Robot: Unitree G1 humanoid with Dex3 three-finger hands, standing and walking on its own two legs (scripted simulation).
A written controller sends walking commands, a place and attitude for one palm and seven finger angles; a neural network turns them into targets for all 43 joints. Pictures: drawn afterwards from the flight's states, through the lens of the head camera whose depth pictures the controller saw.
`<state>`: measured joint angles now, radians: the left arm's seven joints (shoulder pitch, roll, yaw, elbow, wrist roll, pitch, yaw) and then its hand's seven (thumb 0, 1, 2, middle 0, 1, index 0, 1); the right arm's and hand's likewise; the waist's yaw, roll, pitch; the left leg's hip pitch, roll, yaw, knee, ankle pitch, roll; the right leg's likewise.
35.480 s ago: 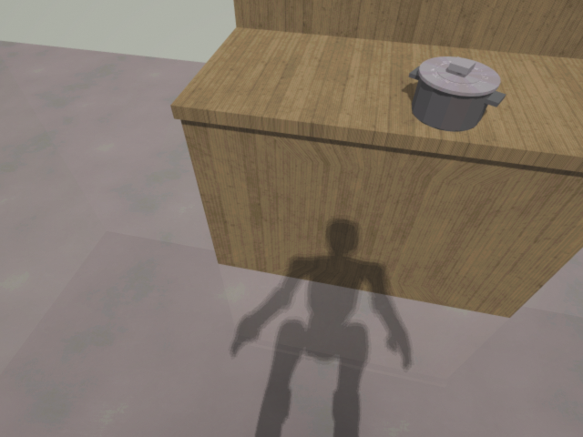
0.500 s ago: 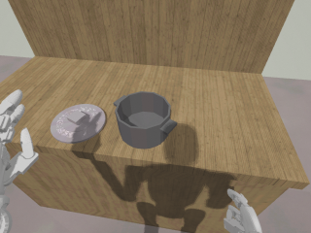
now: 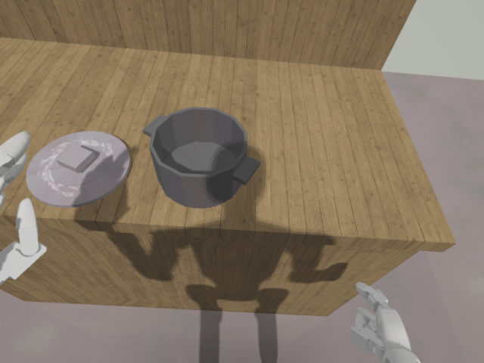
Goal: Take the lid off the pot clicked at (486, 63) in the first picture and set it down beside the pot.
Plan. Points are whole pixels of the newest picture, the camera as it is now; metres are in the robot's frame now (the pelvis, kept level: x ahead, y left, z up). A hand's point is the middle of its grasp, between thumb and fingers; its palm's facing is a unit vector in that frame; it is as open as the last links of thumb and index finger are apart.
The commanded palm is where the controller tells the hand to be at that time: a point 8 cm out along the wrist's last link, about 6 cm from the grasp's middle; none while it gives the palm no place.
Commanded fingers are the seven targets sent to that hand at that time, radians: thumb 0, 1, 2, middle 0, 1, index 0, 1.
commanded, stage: step back with the hand held close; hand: left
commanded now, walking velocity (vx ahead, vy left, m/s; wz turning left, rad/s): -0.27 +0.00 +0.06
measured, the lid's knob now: (76, 158) +0.44 +0.34 +0.03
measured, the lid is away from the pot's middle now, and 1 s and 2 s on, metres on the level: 0.23 0.23 0.23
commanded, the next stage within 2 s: stop stepping back and stand still in 0.92 s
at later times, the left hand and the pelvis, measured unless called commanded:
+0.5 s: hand out of the picture +0.13 +0.24 +0.18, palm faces +0.36 -0.81 -0.47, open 7.4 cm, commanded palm +0.06 +0.29 +0.22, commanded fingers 0.00 0.90 0.90 -0.20 -0.30 -0.20 -0.30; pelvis -0.06 +0.01 -0.01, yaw +2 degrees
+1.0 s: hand out of the picture -0.01 +0.21 +0.21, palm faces +0.24 -0.81 -0.54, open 7.4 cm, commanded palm none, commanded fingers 0.00 0.90 0.90 -0.20 -0.30 -0.20 -0.30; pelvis -0.18 +0.00 -0.01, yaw +0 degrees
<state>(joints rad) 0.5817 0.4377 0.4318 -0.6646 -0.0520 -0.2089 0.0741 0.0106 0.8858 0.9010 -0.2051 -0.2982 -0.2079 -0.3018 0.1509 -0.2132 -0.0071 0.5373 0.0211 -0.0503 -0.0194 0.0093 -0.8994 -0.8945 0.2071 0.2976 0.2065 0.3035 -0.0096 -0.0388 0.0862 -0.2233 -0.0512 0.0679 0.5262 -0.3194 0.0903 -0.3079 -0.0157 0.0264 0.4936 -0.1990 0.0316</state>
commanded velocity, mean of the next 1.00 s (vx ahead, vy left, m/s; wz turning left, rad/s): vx -0.34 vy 0.00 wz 0.06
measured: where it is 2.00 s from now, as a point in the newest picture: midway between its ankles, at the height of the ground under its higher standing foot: outside the picture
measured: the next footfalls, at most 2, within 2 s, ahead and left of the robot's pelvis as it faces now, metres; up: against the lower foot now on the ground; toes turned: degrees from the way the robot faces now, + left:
right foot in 0.84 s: -0.15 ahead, -0.15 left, +0.00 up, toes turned -4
left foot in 1.14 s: -0.20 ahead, +0.12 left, +0.00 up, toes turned +2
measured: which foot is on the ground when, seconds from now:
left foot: down 0.00-0.94, up 0.96-1.00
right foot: down 0.00-0.46, up 0.48-0.82, down 0.84-1.00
